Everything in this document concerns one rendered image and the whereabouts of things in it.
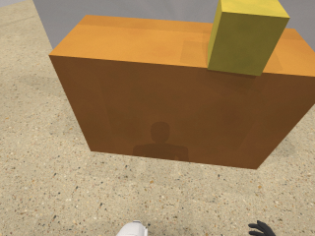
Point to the robot right hand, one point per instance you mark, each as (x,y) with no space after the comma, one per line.
(263,227)

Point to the carton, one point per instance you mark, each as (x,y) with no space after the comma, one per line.
(244,35)

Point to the left robot thigh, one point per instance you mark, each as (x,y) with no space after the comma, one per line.
(133,229)

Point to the pedestal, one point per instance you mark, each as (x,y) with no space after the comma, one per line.
(141,87)

